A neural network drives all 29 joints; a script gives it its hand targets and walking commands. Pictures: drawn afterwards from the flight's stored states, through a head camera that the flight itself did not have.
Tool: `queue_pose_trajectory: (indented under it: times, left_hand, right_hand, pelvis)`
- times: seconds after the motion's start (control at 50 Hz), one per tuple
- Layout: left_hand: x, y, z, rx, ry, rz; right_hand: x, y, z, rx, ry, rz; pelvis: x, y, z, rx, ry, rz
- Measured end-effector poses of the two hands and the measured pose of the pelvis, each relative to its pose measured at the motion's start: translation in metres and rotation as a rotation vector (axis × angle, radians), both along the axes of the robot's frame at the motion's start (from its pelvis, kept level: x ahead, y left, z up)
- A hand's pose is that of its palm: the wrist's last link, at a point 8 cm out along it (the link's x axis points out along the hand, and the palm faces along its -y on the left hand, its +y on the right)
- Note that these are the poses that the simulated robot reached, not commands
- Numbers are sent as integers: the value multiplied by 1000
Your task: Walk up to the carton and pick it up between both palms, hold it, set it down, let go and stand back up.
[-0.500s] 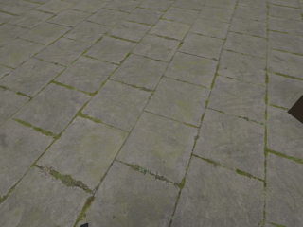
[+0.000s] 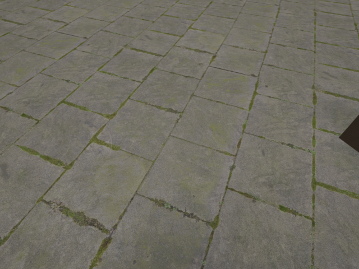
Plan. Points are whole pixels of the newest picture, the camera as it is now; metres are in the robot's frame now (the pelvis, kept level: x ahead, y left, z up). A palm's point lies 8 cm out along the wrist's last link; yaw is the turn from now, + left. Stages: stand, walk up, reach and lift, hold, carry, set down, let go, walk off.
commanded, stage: stand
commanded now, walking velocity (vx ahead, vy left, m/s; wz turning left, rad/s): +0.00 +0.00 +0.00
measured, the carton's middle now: out of the picture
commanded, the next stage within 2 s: walk up in 0.64 s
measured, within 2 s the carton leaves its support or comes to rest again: neither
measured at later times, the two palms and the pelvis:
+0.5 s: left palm out of the picture -0.02 +0.20 -0.14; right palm out of the picture -0.03 -0.20 -0.15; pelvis +0.00 +0.00 +0.01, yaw +0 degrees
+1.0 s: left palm out of the picture +0.01 +0.22 -0.14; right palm out of the picture -0.04 -0.25 -0.14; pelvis -0.01 -0.02 +0.00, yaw -11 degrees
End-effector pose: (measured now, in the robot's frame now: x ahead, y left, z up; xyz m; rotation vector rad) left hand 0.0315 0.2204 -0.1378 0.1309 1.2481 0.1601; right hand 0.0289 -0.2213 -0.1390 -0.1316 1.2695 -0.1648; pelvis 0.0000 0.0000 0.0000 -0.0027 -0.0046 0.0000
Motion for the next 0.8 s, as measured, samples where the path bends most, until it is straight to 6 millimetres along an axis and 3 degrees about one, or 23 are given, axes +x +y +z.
queue_pose_trajectory:
  times: [0.34,0.8]
  left_hand:
    - [-42,-18,-5,-36,140,36]
    - [-69,-31,-7,-59,202,46]
  right_hand:
    - [-42,16,-5,38,138,-35]
    - [-69,25,-7,59,195,-40]
  pelvis:
    - [-2,-2,5,1,-24,0]
    - [-11,-4,6,0,-28,0]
